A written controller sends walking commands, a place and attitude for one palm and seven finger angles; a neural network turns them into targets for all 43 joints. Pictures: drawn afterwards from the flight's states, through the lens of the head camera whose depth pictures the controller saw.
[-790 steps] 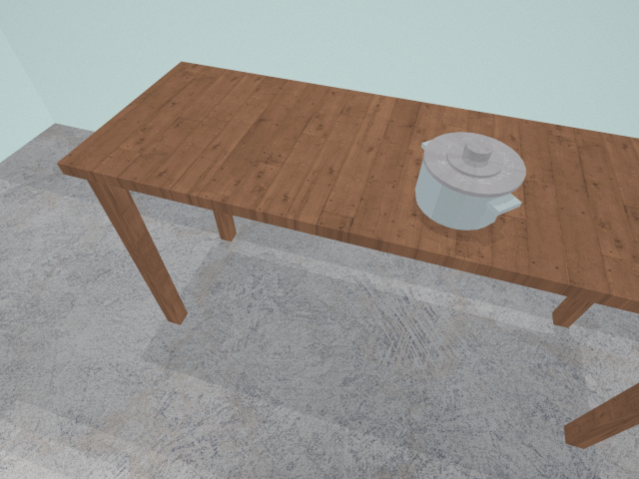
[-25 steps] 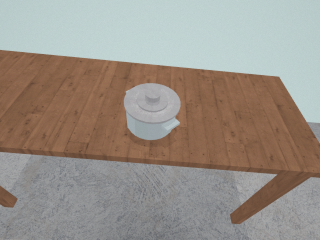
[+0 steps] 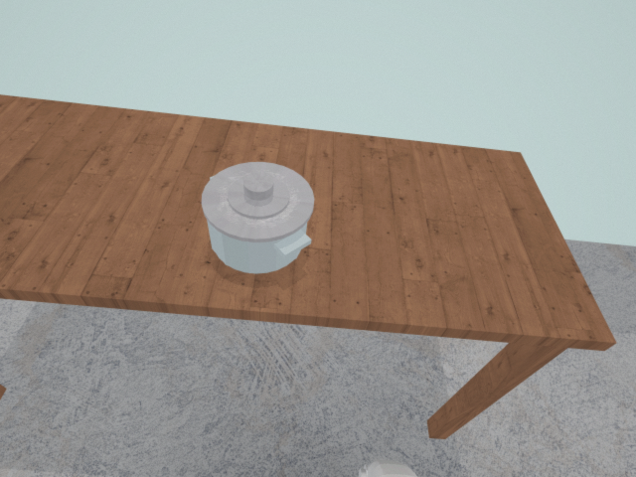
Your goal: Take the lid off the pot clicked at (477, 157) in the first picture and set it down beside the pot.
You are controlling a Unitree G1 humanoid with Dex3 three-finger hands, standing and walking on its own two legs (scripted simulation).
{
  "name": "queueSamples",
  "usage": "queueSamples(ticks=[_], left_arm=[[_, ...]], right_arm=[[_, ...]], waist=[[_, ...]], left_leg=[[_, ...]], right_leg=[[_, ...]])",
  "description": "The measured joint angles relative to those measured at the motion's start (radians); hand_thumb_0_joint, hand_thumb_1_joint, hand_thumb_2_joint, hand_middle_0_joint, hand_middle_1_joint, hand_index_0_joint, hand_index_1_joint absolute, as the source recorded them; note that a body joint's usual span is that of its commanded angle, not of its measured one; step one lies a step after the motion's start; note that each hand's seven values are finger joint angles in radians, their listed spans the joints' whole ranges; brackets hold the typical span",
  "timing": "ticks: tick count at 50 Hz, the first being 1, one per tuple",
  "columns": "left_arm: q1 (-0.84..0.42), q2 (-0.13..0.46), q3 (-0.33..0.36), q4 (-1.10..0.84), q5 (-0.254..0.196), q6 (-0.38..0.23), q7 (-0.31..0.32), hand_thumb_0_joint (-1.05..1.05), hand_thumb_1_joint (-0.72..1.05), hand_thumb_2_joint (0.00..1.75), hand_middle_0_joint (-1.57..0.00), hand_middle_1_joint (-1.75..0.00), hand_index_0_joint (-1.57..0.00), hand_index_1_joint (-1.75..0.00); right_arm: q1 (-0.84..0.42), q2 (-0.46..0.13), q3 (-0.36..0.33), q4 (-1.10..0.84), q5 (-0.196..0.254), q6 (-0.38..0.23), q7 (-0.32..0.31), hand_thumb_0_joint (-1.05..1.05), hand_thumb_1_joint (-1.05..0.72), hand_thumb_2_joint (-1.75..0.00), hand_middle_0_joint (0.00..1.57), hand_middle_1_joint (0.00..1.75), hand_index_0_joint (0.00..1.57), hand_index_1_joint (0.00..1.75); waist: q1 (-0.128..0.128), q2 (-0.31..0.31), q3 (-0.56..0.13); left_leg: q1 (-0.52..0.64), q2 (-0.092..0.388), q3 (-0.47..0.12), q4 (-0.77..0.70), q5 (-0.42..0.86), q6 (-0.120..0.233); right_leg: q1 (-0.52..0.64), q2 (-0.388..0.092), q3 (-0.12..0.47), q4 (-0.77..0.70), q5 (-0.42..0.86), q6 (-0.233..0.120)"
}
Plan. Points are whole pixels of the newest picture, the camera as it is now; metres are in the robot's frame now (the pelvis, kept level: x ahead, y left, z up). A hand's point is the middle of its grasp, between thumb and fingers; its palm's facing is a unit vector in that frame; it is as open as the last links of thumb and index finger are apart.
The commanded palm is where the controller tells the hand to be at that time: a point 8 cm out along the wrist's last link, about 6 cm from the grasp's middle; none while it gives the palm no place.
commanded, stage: come to a stop and stand still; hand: left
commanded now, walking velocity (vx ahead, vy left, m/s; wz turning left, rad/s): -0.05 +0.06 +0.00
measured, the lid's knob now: (258, 186) +0.50 +0.14 +0.07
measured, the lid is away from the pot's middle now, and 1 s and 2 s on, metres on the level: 0.00 0.00 0.00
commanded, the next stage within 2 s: look again from close up in 0.88 s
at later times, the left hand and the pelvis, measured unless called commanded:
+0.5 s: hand out of the picture +0.05 +0.14 -0.19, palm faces +0.05 -0.98 -0.19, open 7.3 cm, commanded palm none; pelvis -0.01 -0.03 -0.01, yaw -1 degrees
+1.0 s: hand out of the picture -0.05 +0.14 -0.18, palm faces +0.01 -0.98 -0.19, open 7.4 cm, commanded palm none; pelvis -0.03 -0.03 -0.01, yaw -1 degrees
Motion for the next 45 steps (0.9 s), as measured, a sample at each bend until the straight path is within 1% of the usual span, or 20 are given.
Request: queueSamples(ticks=[2,4,6,7,8,10,12,14,15,16,17,19,22,24,26,29,31,34,38,45], left_arm=[[-0.018,0.004,0.001,-0.012,-0.002,-0.001,-0.005,0.01,0.92,0.90,-0.20,-0.30,-0.20,-0.30],[-0.032,0.004,-0.001,-0.021,-0.006,-0.012,-0.005,0.01,0.92,0.90,-0.20,-0.30,-0.20,-0.30],[-0.034,0.012,-0.002,-0.030,-0.009,-0.039,-0.003,0.01,0.92,0.90,-0.20,-0.30,-0.20,-0.30],[-0.027,0.027,-0.002,-0.036,-0.010,-0.056,0.001,0.01,0.91,0.90,-0.20,-0.30,-0.20,-0.30],[-0.032,0.020,0.002,-0.021,-0.010,-0.067,0.009,0.00,0.91,0.90,-0.20,-0.30,-0.20,-0.30],[-0.044,-0.023,-0.005,0.013,-0.002,-0.059,0.013,0.00,0.91,0.90,-0.20,-0.30,-0.20,-0.30],[-0.039,-0.052,-0.013,0.023,0.001,-0.049,0.012,0.00,0.91,0.90,-0.20,-0.30,-0.20,-0.30],[-0.038,-0.057,-0.005,0.021,0.002,-0.036,0.023,0.00,0.92,0.90,-0.20,-0.30,-0.20,-0.30],[-0.039,-0.051,-0.001,0.019,0.002,-0.029,0.026,0.00,0.92,0.90,-0.20,-0.30,-0.20,-0.30],[-0.041,-0.040,0.003,0.018,0.001,-0.022,0.029,0.00,0.92,0.90,-0.20,-0.30,-0.21,-0.30],[-0.044,-0.028,0.008,0.017,-0.002,-0.014,0.033,0.00,0.93,0.90,-0.20,-0.30,-0.21,-0.30],[-0.046,-0.017,0.010,0.018,-0.009,-0.005,0.036,0.00,0.93,0.90,-0.20,-0.30,-0.21,-0.30],[-0.040,-0.022,-0.001,0.023,-0.010,-0.007,0.037,0.00,0.92,0.90,-0.20,-0.30,-0.20,-0.30],[-0.022,-0.021,-0.005,0.019,-0.010,-0.023,0.039,0.00,0.92,0.90,-0.20,-0.30,-0.20,-0.30],[-0.015,-0.034,-0.007,0.041,-0.003,-0.052,0.051,0.00,0.92,0.90,-0.20,-0.30,-0.20,-0.30],[0.012,-0.030,-0.015,0.066,0.000,-0.049,0.049,0.00,0.92,0.90,-0.20,-0.30,-0.20,-0.30],[0.028,-0.023,-0.013,0.082,0.003,-0.034,0.050,0.00,0.91,0.90,-0.20,-0.30,-0.20,-0.30],[0.053,-0.012,-0.011,0.093,0.007,-0.021,0.048,0.00,0.91,0.90,-0.20,-0.30,-0.20,-0.30],[0.085,-0.007,-0.014,0.096,0.009,-0.029,0.044,0.00,0.91,0.90,-0.20,-0.30,-0.20,-0.30],[0.119,-0.021,-0.023,0.104,0.010,-0.040,0.038,0.00,0.91,0.90,-0.20,-0.30,-0.20,-0.30]], right_arm=[[-0.015,-0.007,-0.004,-0.012,0.000,-0.002,0.002,0.01,-0.91,-0.90,0.21,0.30,0.20,0.30],[-0.032,-0.019,-0.005,-0.027,0.005,0.001,0.002,0.01,-0.90,-0.90,0.21,0.30,0.20,0.30],[-0.037,-0.031,-0.008,-0.035,0.016,0.005,-0.001,0.01,-0.91,-0.90,0.21,0.30,0.20,0.30],[-0.028,-0.029,-0.008,-0.042,0.025,0.006,0.000,0.01,-0.91,-0.90,0.21,0.30,0.20,0.30],[-0.034,-0.042,-0.009,-0.039,0.033,0.011,0.001,0.01,-0.91,-0.90,0.21,0.30,0.20,0.30],[-0.057,-0.084,-0.021,-0.026,0.040,0.029,0.000,0.01,-0.92,-0.90,0.21,0.30,0.20,0.30],[-0.071,-0.106,-0.025,-0.025,0.041,0.046,-0.001,0.01,-0.92,-0.90,0.20,0.30,0.20,0.30],[-0.076,-0.103,-0.021,-0.030,0.041,0.052,0.003,0.01,-0.92,-0.90,0.20,0.30,0.20,0.30],[-0.073,-0.095,-0.017,-0.033,0.042,0.049,0.005,0.01,-0.92,-0.90,0.20,0.30,0.19,0.30],[-0.069,-0.081,-0.012,-0.034,0.043,0.043,0.006,0.01,-0.92,-0.90,0.20,0.30,0.19,0.30],[-0.064,-0.065,-0.007,-0.035,0.042,0.038,0.007,0.01,-0.92,-0.90,0.20,0.30,0.19,0.30],[-0.044,-0.043,0.001,-0.045,0.037,0.029,0.002,0.01,-0.92,-0.90,0.20,0.30,0.19,0.30],[-0.024,-0.028,0.006,-0.040,0.031,0.027,-0.009,0.01,-0.92,-0.90,0.20,0.30,0.19,0.30],[-0.018,-0.025,0.008,-0.030,0.032,0.033,-0.012,0.01,-0.93,-0.90,0.20,0.30,0.20,0.30],[-0.041,-0.047,0.009,-0.029,0.033,0.035,-0.006,0.02,-0.94,-0.90,0.20,0.30,0.20,0.30],[-0.071,-0.063,0.002,-0.051,0.028,0.031,0.001,0.02,-0.94,-0.90,0.21,0.30,0.20,0.30],[-0.076,-0.069,0.002,-0.055,0.024,0.027,0.006,0.02,-0.94,-0.90,0.21,0.30,0.20,0.30],[-0.076,-0.077,0.002,-0.052,0.021,0.030,0.011,0.02,-0.94,-0.90,0.21,0.30,0.20,0.30],[-0.087,-0.085,0.003,-0.045,0.023,0.033,0.016,0.01,-0.93,-0.90,0.21,0.30,0.20,0.30],[-0.099,-0.083,0.005,-0.033,0.028,0.023,0.020,0.01,-0.92,-0.90,0.20,0.30,0.20,0.30]], waist=[[-0.005,0.014,0.015],[-0.016,0.034,0.031],[-0.025,0.032,0.036],[-0.029,0.002,0.026],[-0.027,0.010,0.022],[-0.041,0.080,0.023],[-0.043,0.103,0.013],[-0.040,0.087,0.005],[-0.037,0.069,0.001],[-0.032,0.038,-0.002],[-0.025,0.003,-0.004],[-0.018,-0.024,-0.008],[-0.008,-0.008,-0.011],[0.001,-0.010,-0.013],[0.002,0.023,0.009],[-0.026,0.035,0.025],[-0.032,0.039,0.018],[-0.024,0.045,-0.001],[-0.009,0.045,-0.017],[-0.004,0.032,-0.035]], left_leg=[[0.004,0.022,0.004,-0.006,0.004,-0.016],[-0.004,0.047,0.003,0.018,-0.006,-0.036],[-0.035,0.053,-0.002,0.096,-0.044,-0.051],[-0.062,0.034,-0.002,0.155,-0.074,-0.051],[-0.089,0.033,-0.023,0.219,-0.120,-0.045],[-0.126,0.036,-0.088,0.308,-0.164,-0.025],[-0.146,0.010,-0.086,0.342,-0.158,-0.021],[-0.154,-0.015,-0.060,0.329,-0.116,-0.019],[-0.139,-0.023,-0.047,0.282,-0.107,-0.009],[-0.117,-0.035,-0.034,0.235,-0.118,0.015],[-0.106,-0.050,-0.019,0.204,-0.104,0.024],[-0.092,-0.062,-0.009,0.155,-0.056,0.025],[-0.072,-0.069,-0.012,0.090,-0.013,0.031],[-0.073,-0.087,-0.008,0.075,-0.001,0.033],[-0.100,-0.079,-0.006,0.118,-0.015,0.032],[-0.110,-0.099,0.003,0.119,-0.006,0.043],[-0.111,-0.103,0.003,0.122,-0.002,0.049],[-0.104,-0.102,0.001,0.117,0.002,0.052],[-0.093,-0.100,0.006,0.094,0.017,0.050],[-0.081,-0.098,0.010,0.052,0.041,0.044]], right_leg=[[0.024,-0.034,-0.016,-0.158,-0.002,0.005],[0.088,-0.048,-0.039,-0.406,0.038,0.006],[0.178,-0.057,-0.043,-0.662,0.195,0.004],[0.216,-0.081,-0.019,-0.749,0.327,-0.001],[0.216,-0.080,-0.021,-0.741,0.289,0.023],[0.217,-0.050,-0.052,-0.694,0.218,0.051],[0.221,-0.039,-0.056,-0.696,0.207,0.059],[0.224,-0.037,-0.053,-0.714,0.223,0.058],[0.223,-0.039,-0.050,-0.719,0.229,0.058],[0.218,-0.048,-0.041,-0.718,0.232,0.057],[0.212,-0.060,-0.027,-0.717,0.232,0.045],[0.208,-0.062,-0.014,-0.712,0.187,0.020],[0.227,-0.048,-0.033,-0.671,0.137,0.000],[0.269,-0.045,-0.019,-0.737,0.245,-0.014],[0.281,-0.039,-0.015,-0.768,0.226,0.021],[0.259,-0.060,-0.004,-0.740,0.200,0.049],[0.257,-0.064,-0.005,-0.733,0.196,0.039],[0.266,-0.060,-0.005,-0.741,0.199,0.021],[0.276,-0.057,-0.001,-0.766,0.219,0.022],[0.283,-0.053,0.004,-0.805,0.244,0.033]])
